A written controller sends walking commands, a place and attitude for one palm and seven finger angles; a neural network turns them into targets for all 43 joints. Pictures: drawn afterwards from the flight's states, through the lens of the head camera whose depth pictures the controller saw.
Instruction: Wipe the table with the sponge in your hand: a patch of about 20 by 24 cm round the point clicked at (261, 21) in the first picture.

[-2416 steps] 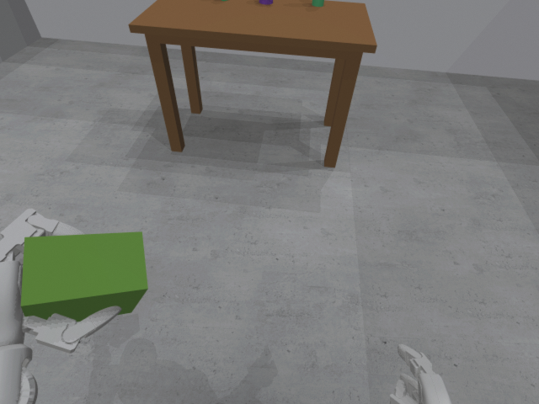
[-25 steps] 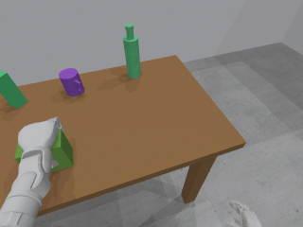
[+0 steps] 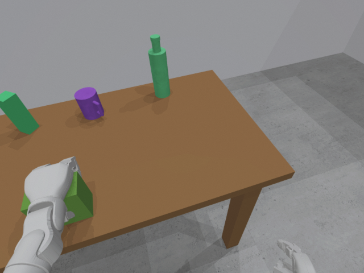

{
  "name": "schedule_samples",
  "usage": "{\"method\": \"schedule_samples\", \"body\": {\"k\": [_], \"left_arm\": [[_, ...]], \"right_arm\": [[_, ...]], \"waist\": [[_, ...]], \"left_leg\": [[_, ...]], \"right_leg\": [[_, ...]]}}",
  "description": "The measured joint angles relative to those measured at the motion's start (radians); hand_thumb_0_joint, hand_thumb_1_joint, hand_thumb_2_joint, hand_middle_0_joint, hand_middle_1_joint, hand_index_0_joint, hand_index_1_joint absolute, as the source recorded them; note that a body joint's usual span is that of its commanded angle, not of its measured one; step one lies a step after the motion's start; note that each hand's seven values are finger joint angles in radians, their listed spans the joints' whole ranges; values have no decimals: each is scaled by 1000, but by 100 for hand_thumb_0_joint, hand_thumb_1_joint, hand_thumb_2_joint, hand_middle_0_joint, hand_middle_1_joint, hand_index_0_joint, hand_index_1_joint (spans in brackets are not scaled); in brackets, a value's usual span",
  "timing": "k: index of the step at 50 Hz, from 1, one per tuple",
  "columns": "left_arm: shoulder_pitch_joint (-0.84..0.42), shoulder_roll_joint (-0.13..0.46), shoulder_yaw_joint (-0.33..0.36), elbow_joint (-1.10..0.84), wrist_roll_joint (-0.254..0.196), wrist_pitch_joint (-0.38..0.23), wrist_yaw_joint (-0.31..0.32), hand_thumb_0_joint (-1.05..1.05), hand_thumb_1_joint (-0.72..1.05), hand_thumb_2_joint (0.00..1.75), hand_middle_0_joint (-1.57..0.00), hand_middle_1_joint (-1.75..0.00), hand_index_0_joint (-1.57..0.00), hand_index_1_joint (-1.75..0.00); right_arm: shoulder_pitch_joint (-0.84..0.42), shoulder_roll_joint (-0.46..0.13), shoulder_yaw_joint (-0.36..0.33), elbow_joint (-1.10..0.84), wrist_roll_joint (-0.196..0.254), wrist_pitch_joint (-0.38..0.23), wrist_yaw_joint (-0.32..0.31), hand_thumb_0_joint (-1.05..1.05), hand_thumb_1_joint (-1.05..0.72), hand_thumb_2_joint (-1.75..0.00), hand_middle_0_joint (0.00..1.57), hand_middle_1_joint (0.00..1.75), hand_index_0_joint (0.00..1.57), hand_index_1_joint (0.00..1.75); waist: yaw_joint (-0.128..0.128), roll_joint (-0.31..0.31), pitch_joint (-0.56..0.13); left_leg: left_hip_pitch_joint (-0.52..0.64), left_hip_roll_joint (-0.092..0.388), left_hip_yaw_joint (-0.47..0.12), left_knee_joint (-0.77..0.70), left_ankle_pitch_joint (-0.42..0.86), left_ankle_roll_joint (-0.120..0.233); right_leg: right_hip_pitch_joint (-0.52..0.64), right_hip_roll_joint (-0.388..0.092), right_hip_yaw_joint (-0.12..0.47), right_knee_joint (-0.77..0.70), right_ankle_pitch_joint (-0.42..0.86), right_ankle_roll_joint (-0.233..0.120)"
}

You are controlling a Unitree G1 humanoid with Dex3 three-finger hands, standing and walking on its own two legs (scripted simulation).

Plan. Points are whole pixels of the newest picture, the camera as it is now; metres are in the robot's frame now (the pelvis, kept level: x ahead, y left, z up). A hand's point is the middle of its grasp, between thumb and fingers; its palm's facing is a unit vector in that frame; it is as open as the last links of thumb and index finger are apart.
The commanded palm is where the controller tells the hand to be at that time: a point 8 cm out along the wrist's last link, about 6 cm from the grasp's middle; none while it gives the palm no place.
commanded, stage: lift the sponge slowly off the table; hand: left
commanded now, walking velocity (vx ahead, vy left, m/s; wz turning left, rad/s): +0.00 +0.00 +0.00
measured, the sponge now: (64, 204) +0.26 +0.32 -0.01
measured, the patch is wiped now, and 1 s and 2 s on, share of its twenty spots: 1.00 1.00 1.00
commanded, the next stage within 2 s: none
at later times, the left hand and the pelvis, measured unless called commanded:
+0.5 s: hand (61, 200) +0.25 +0.30 +0.04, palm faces -0.06 -0.08 -1.00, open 10.5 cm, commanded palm +0.22 +0.30 +0.10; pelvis -0.01 +0.00 +0.00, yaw +0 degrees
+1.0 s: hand (55, 195) +0.24 +0.30 +0.07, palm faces -0.02 -0.08 -1.00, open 10.5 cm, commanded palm +0.22 +0.30 +0.14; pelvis -0.02 -0.01 +0.01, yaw +1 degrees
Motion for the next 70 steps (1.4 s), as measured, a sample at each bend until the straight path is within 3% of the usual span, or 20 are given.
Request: {"method": "schedule_samples", "body": {"k": [14, 40, 49, 62, 70], "left_arm": [[-3, 9, -13, -25, -8, 17, -38, 0, -51, 105, -65, -134, -65, -136], [22, 37, 1, -105, -31, -17, -95, 0, -54, 105, -69, -129, -70, -131], [-23, 33, -23, -111, -35, -8, -123, 0, -54, 105, -70, -129, -70, -131], [-41, 60, -5, -127, -46, 21, -161, 0, -54, 105, -70, -129, -70, -131], [-29, 77, 9, -167, -59, 2, -191, 0, -54, 105, -70, -129, -70, -131]], "right_arm": [[-38, 0, 3, 3, -5, -6, -26, 1, -91, -90, 20, 30, 20, 30], [-66, 7, 8, 27, -16, -35, -51, 1, -91, -90, 20, 30, 20, 30], [-79, 7, 15, 27, -14, -39, -55, 1, -91, -90, 20, 30, 20, 30], [-81, -2, 24, 31, -11, -34, -55, 1, -91, -90, 20, 30, 20, 30], [-83, -10, 22, 30, -14, -42, -58, 1, -91, -90, 20, 30, 20, 30]], "waist": [[9, -10, 32], [37, -1, 74], [34, 9, 80], [32, 13, 95], [36, 15, 103]], "left_leg": [[33, 2, -5, -19, 14, -6], [101, 0, -13, -68, 45, -8], [123, -4, -14, -100, 70, -8], [163, 1, -10, -141, 91, -12], [181, 2, -12, -154, 96, -14]], "right_leg": [[32, 2, -4, -12, 9, -6], [101, 2, -11, -61, 38, -10], [120, -2, -11, -85, 57, -9], [156, 2, -6, -120, 77, -13], [174, 3, -7, -135, 83, -15]]}}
